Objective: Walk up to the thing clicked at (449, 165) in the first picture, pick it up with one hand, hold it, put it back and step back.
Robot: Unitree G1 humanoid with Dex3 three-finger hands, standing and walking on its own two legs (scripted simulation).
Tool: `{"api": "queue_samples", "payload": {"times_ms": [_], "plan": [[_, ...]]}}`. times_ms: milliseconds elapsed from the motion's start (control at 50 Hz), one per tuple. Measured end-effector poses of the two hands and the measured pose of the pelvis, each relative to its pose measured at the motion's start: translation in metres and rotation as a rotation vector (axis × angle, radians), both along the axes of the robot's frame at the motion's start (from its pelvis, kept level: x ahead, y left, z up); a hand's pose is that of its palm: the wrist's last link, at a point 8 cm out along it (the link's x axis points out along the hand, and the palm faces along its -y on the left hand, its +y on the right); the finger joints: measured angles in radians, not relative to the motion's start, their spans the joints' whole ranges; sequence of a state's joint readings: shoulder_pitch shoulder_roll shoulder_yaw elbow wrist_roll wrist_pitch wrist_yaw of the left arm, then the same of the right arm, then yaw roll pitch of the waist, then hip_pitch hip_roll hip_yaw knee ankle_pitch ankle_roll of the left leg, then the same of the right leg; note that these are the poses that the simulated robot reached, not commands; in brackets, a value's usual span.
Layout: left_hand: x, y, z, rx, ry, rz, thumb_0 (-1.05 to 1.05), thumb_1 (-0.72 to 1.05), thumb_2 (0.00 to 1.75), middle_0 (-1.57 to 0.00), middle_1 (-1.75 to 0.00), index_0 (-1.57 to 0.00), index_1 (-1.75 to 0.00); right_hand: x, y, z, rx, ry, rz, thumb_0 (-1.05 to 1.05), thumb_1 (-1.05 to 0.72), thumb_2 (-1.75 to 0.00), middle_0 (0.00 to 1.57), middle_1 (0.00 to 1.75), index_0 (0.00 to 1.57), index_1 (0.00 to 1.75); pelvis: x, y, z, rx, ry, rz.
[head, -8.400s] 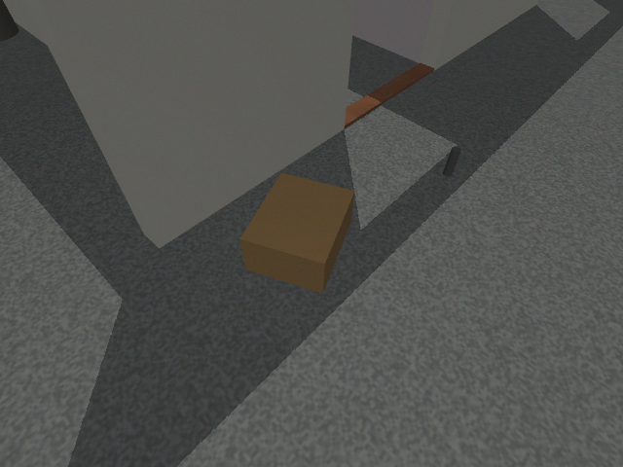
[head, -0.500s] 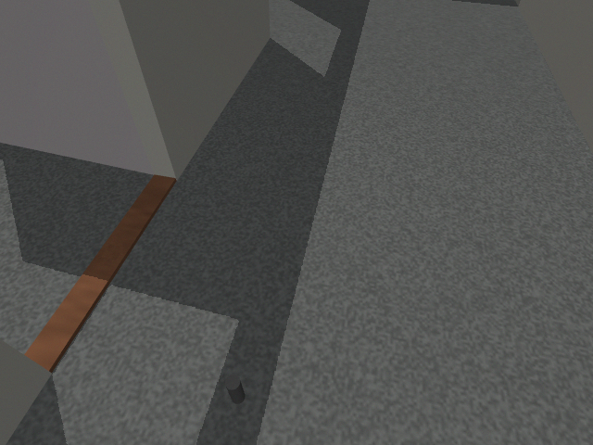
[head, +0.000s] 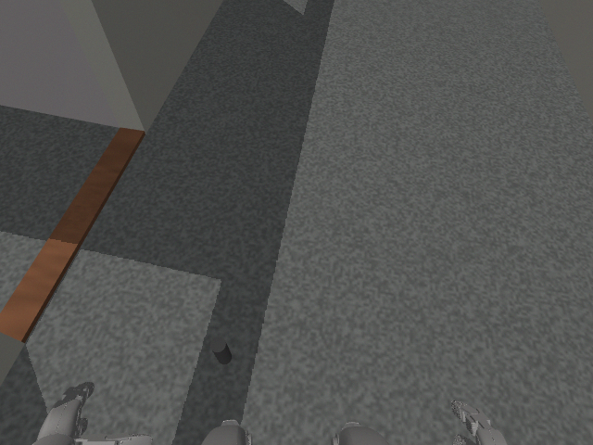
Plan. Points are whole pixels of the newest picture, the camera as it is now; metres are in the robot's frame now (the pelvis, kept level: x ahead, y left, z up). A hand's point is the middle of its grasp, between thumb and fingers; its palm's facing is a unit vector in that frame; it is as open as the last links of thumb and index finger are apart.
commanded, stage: go down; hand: left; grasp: from the side
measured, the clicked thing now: (221, 351) +0.40 +0.20 -0.66
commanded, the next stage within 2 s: none
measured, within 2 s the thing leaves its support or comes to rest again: neither
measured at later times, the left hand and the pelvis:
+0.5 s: hand (105, 439) +0.15 +0.28 -0.16, palm faces +0.05 -0.93 -0.35, open 16.5 cm; pelvis +0.01 +0.00 -0.04, yaw +1 degrees
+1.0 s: hand (102, 403) +0.21 +0.32 -0.22, palm faces +0.11 -0.95 -0.31, open 16.8 cm; pelvis -0.03 +0.00 -0.13, yaw +0 degrees
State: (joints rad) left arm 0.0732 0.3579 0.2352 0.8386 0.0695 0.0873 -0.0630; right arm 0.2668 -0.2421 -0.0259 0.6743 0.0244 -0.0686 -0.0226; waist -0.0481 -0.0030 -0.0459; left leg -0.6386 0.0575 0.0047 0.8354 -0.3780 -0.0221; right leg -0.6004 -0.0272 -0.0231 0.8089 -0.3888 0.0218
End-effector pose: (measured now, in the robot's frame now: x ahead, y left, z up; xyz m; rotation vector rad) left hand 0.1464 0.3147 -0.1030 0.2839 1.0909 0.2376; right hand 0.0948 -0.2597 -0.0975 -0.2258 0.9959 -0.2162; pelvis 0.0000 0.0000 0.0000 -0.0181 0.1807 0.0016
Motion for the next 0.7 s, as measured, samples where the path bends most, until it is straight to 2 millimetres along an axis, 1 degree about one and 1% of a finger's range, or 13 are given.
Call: {"api": "queue_samples", "payload": {"times_ms": [100, 180, 280, 380, 500, 620, 700], "plan": [[-0.006, 0.002, -0.008, 0.004, -0.016, 0.003, 0.0, -0.36, 0.34, -0.06, -0.36, -0.07, -0.34, 0.02, 0.0, -0.006, -0.027, -0.07, 0.027, 0.01, -0.91, -0.9, 0.2, 0.3, 0.21, 0.3, 0.0, 0.002, -0.014, -0.006, 0.031, 0.004], [-0.007, 0.002, -0.01, 0.006, -0.027, 0.002, 0.0, -0.47, 0.33, -0.07, -0.38, -0.08, -0.36, 0.039, 0.003, -0.007, -0.045, -0.129, 0.047, 0.01, -0.89, -0.89, 0.2, 0.3, 0.21, 0.3, 0.001, 0.002, -0.022, -0.011, 0.048, 0.009], [-0.008, 0.004, -0.012, 0.008, -0.022, 0.002, 0.0, -0.53, 0.35, -0.08, -0.41, -0.09, -0.39, 0.059, 0.01, -0.006, -0.059, -0.196, 0.071, 0.01, -0.9, -0.89, 0.2, 0.3, 0.21, 0.3, 0.003, 0.002, -0.029, -0.018, 0.064, 0.015], [-0.009, 0.005, -0.014, 0.009, -0.017, 0.001, 0.0, -0.54, 0.35, -0.09, -0.42, -0.09, -0.4, 0.073, 0.015, -0.007, -0.062, -0.241, 0.087, 0.01, -0.89, -0.89, 0.2, 0.3, 0.21, 0.3, 0.005, 0.002, -0.036, -0.023, 0.082, 0.018], [-0.008, 0.007, -0.017, 0.014, -0.022, -0.005, 0.0, -0.53, 0.34, -0.09, -0.41, -0.09, -0.4, 0.076, 0.019, -0.014, -0.062, -0.252, 0.093, 0.01, -0.89, -0.89, 0.2, 0.3, 0.21, 0.3, 0.006, 0.001, -0.044, -0.027, 0.103, 0.02], [-0.008, 0.009, -0.022, 0.018, -0.038, -0.012, 0.0, -0.52, 0.32, -0.09, -0.38, -0.1, -0.36, 0.069, 0.018, -0.024, -0.065, -0.236, 0.09, 0.01, -0.9, -0.89, 0.2, 0.3, 0.21, 0.3, 0.004, 0.001, -0.051, -0.03, 0.123, 0.018], [-0.009, 0.011, -0.025, 0.02, -0.051, -0.014, 0.0, -0.51, 0.28, -0.09, -0.33, -0.09, -0.32, 0.064, 0.017, -0.03, -0.068, -0.224, 0.089, 0.02, -0.9, -0.89, 0.2, 0.3, 0.21, 0.3, 0.002, 0.001, -0.056, -0.031, 0.133, 0.017]]}}
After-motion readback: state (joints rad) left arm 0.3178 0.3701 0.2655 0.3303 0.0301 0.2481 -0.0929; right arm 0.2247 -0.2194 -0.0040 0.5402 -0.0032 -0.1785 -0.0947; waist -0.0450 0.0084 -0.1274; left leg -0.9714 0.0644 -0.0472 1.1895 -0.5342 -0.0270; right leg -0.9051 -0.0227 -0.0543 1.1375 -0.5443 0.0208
